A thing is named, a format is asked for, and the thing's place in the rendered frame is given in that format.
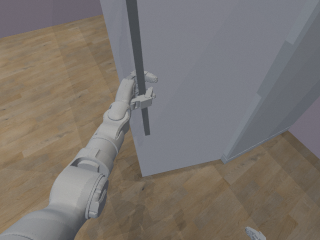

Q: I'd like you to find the fridge door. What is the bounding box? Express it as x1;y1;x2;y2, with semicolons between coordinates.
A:
100;0;307;177

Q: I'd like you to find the robot left forearm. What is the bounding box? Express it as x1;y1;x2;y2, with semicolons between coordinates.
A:
49;101;131;203

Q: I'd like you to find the robot left hand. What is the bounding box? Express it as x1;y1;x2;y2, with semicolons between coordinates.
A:
115;70;158;111

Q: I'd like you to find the handle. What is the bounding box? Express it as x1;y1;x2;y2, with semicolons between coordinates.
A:
126;0;150;136

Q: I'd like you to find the robot right hand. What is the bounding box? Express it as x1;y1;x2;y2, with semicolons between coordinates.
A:
245;226;266;240

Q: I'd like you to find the robot left upper arm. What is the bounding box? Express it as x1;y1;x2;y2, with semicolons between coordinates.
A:
0;165;109;240

